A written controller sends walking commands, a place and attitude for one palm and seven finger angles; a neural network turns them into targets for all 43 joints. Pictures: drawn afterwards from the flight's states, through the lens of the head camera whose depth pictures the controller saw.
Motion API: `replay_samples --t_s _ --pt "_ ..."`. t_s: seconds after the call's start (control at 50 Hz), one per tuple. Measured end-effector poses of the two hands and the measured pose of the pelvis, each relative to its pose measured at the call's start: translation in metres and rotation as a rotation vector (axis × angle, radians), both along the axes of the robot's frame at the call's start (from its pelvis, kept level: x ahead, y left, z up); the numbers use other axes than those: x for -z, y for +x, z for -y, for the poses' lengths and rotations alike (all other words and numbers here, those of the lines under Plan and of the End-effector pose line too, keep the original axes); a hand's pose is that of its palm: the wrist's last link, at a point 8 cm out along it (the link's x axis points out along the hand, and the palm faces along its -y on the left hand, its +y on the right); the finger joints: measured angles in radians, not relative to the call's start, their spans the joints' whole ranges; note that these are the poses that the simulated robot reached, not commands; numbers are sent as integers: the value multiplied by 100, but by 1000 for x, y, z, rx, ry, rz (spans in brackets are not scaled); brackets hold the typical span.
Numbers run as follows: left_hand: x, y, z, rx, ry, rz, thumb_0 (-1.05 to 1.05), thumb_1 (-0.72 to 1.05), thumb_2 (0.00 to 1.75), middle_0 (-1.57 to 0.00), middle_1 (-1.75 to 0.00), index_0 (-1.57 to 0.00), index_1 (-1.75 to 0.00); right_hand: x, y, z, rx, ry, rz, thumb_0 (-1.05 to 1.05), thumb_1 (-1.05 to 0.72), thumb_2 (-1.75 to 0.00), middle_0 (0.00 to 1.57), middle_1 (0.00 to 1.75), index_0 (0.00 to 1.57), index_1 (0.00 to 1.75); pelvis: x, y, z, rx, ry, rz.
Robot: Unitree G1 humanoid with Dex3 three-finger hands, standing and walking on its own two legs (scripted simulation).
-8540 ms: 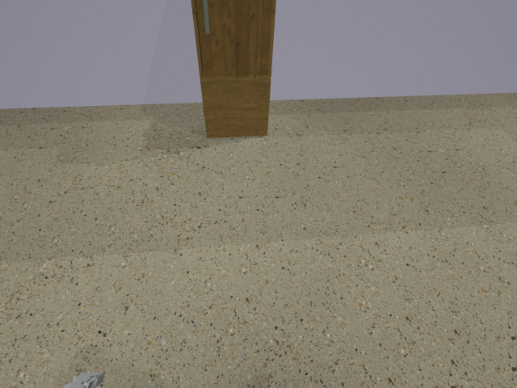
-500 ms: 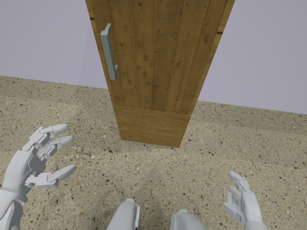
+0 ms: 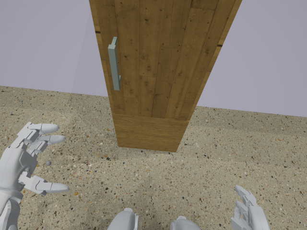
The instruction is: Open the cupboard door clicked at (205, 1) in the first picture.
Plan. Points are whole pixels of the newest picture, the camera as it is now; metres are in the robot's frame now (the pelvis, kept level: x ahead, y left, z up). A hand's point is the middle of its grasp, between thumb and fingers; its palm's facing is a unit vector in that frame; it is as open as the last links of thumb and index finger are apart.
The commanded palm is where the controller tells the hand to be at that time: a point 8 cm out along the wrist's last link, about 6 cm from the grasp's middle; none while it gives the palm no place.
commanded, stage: raise the hand with hooked fingers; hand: left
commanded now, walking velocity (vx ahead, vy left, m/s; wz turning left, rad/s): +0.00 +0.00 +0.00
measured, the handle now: (116, 65) +0.58 +0.17 +0.05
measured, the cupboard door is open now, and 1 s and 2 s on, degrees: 0 0 0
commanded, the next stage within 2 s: move the hooked fingers beside the handle in 0.90 s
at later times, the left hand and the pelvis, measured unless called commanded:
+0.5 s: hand (39, 145) +0.28 +0.28 +0.06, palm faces +0.00 -1.00 -0.04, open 13.9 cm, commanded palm +0.26 +0.32 +0.07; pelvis +0.00 +0.00 +0.01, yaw +0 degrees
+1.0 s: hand (50, 143) +0.29 +0.26 +0.06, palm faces +0.02 -1.00 -0.03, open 13.9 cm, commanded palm +0.27 +0.30 +0.07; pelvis +0.01 -0.01 +0.01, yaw +0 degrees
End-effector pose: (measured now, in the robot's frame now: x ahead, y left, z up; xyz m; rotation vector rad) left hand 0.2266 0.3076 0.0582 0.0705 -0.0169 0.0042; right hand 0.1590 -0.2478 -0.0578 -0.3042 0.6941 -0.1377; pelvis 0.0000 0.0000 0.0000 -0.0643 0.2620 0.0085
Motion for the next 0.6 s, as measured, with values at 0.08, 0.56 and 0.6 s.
replay_samples --t_s 0.08,0.56,0.6 --pt "-4 2 -17 -35 -9 -22 0 -38 34 -30 -113 -30 -113 -5 5 -13 -26 21 18 1 -91 -90 20 30 20 30 -4 -2 -4 -8 -3 8" --pt "-6 37 -23 10 -38 -93 -1 -50 30 -30 -120 -30 -120 -3 -26 0 18 6 -89 1 -91 -90 20 30 20 30 -13 -1 -1 1 4 17" --pt "-4 38 -19 9 -38 -86 -1 -50 30 -30 -120 -30 -120 -3 -27 4 21 1 -93 1 -91 -90 20 30 20 30 -13 1 0 2 5 15"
